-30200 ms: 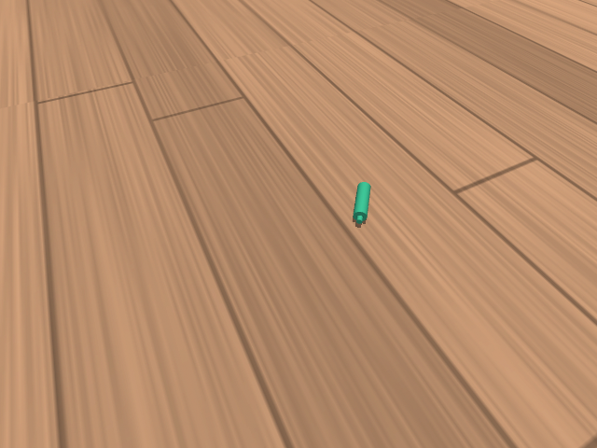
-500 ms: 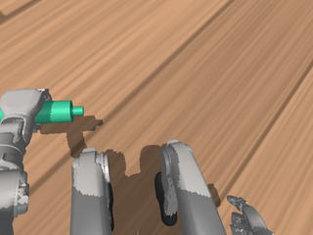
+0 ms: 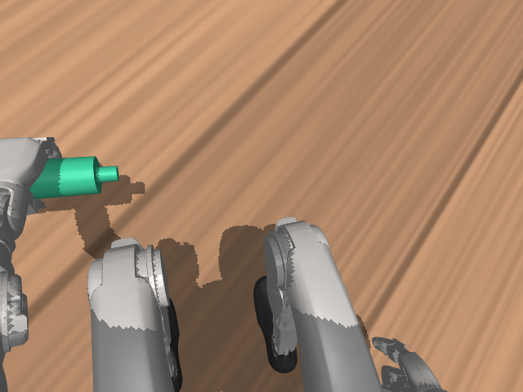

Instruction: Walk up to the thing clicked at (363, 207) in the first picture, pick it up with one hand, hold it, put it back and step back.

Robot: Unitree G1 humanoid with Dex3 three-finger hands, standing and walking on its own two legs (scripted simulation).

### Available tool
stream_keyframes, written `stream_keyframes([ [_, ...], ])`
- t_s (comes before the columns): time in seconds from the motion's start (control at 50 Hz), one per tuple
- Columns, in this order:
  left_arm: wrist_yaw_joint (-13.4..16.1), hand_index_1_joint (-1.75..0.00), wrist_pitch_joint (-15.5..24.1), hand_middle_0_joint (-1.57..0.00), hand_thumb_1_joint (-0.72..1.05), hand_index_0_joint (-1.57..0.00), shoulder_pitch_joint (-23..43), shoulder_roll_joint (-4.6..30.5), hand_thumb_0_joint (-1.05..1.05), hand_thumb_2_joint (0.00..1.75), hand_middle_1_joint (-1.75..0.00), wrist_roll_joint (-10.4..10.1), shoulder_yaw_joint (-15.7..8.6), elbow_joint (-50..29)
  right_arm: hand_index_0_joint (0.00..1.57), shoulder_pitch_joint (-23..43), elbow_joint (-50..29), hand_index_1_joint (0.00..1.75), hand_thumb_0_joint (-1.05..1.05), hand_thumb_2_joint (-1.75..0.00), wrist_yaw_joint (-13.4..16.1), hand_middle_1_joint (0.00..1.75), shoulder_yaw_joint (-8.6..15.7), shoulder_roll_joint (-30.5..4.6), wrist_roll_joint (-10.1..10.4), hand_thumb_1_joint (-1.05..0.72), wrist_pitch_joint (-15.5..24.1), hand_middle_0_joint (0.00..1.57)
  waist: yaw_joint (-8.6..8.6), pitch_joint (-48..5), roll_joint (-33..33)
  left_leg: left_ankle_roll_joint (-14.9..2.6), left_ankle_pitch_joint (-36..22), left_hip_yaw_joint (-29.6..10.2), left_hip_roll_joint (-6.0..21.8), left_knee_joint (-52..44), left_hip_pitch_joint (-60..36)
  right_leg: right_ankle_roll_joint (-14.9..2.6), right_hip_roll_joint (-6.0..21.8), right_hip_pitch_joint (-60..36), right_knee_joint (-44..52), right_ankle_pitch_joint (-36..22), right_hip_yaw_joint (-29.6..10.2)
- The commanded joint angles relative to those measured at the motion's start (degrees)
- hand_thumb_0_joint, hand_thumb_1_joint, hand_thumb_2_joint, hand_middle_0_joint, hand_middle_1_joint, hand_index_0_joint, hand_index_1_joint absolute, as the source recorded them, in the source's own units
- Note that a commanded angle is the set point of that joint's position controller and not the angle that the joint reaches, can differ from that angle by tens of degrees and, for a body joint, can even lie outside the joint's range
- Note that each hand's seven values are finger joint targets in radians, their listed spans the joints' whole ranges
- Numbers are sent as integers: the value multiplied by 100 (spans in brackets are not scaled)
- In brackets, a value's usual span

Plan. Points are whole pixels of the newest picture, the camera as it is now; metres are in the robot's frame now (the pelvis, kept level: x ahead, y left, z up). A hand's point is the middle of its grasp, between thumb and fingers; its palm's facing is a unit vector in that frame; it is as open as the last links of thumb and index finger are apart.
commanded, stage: crouch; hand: left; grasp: from above
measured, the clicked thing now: (41, 179) +0.43 +0.30 -0.21
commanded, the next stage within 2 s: lower in 0.02 s
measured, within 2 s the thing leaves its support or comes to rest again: neither
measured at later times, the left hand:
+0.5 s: hand (45, 187) +0.42 +0.31 -0.25, palm faces -0.48 -0.11 -0.87, open 9.2 cm
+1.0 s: hand (57, 186) +0.43 +0.30 -0.30, palm faces -0.48 -0.12 -0.87, open 9.2 cm
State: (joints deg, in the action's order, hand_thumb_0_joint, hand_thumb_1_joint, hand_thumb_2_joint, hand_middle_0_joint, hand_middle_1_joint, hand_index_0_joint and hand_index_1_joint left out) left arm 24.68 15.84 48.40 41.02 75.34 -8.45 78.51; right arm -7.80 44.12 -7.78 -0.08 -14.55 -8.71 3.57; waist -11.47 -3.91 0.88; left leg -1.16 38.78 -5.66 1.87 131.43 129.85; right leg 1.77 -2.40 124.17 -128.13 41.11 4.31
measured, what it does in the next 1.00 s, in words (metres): lowers itself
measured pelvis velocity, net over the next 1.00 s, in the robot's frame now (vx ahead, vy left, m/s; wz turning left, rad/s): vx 0.01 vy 0.00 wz -0.08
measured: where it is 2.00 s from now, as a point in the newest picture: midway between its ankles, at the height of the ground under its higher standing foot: (223, 350)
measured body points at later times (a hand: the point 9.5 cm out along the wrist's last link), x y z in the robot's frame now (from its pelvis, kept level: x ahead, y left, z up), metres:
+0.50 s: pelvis +0.00 +0.00 -0.04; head +0.26 +0.08 +0.32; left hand +0.45 +0.31 -0.20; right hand +0.06 -0.29 -0.14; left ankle +0.08 +0.12 -0.33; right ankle +0.09 -0.12 -0.33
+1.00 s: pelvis +0.01 +0.00 -0.06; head +0.28 +0.08 +0.28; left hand +0.46 +0.31 -0.25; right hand +0.06 -0.28 -0.16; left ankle +0.08 +0.12 -0.33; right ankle +0.09 -0.12 -0.33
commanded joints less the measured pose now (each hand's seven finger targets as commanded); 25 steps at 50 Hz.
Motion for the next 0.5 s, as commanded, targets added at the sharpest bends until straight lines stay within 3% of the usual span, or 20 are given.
stream_keyframes([
  [0.0,332,-76,4,-98,62,-98,1991,1829,0,92,-76,-124,-260,-992,20,-1202,-82,30,0,-90,104,30,420,-1494,-19,-91,24,20,54,-4183,-1939,29,-1016,141,-101,-1322,-3753,-369,-22,-1257,1174,-1354,358],
  [0.08,323,-76,0,-97,60,-97,2093,1959,0,91,-76,-172,-260,-942,20,-1187,-71,30,0,-90,112,30,384,-1510,-23,-91,27,20,24,-4090,-1812,-1,-928,211,-98,-1143,-3504,-366,-37,-1282,1170,-1349,340],
  [0.14,299,-75,18,-99,57,-98,2005,2045,0,95,-73,-157,-309,-947,20,-1230,-49,30,0,-90,105,30,319,-1507,-51,-91,27,20,42,-4155,-1841,-5,-1204,249,-103,-982,-3495,-342,-44,-1446,1090,-1586,336],
  [0.16,268,-75,8,-100,57,-98,1833,1942,0,96,-73,-136,-246,-694,20,-1245,-33,30,0,-90,93,30,264,-1493,-62,-91,16,20,27,-4073,-1735,-12,-1325,240,-99,-925,-3434,-328,-63,-1490,1087,-1681,349],
  [0.22,246,-77,90,-98,57,-97,1929,2055,0,96,-76,-139,-310,-532,20,-1225,-1,30,0,-90,68,30,177,-1502,-88,-91,-15,20,-48,-3926,-1552,-47,-1357,238,-106,-741,-3106,-291,-85,-1590,1015,-1750,371],
  [0.24,262,-76,107,-97,57,-97,1828,2034,0,94,-75,-164,-262,-355,20,-1123,-20,30,0,-90,73,30,152,-1495,-85,-91,-24,20,3,-3905,-1537,-63,-1377,253,-92,-673,-2988,-283,-117,-1615,1004,-1805,356],
  [0.26,280,-76,143,-98,57,-97,1901,2037,0,96,-74,-178,-306,-352,20,-1148,-20,30,0,-90,67,30,118,-1538,-112,-91,-19,20,-83,-3857,-1490,-57,-1395,221,-104,-638,-2986,-277,-106,-1569,939,-1795,397],
  [0.28,304,-77,210,-97,59,-97,2090,2237,0,93,-77,-133,-352,-571,20,-1146,21,30,0,-90,60,30,128,-1539,-125,-90,-20,20,-45,-3897,-1651,-56,-1381,226,-90,-592,-2990,-292,-128,-1563,891,-1805,400],
  [0.3,313,-77,195,-99,60,-99,1803,2165,0,94,-77,-122,-360,-264,20,-1122,-2,30,0,-90,52,30,105,-1553,-133,-91,-12,20,-12,-3755,-1651,-42,-1393,226,-90,-585,-3019,-302,-116,-1487,844,-1781,420],
  [0.34,332,-76,257,-98,60,-98,1856,2232,0,93,-76,-53,-344,-348,20,-1086,-6,30,0,-90,40,30,83,-1581,-150,-91,-26,20,-55,-3789,-1736,-35,-1384,202,-75,-522,-3079,-297,-156,-1469,796,-1779,453],
  [0.4,474,-76,348,-96,62,-98,1990,2473,0,86,-78,-46,-518,-578,20,-966,-14,30,0,-90,31,30,102,-1612,-186,-90,-27,20,-14,-3851,-2013,0,-1276,174,-63,-500,-3124,-353,-173,-1327,615,-1655,522],
  [0.48,642,-74,350,-98,64,-99,1997,2464,0,87,-75,-17,-580,-611,20,-830,-37,30,0,-90,29,30,121,-1672,-224,-90,-5,20,-92,-3850,-2211,34,-1216,126,-28,-453,-3223,-362,-195,-1093,467,-1559,622],
])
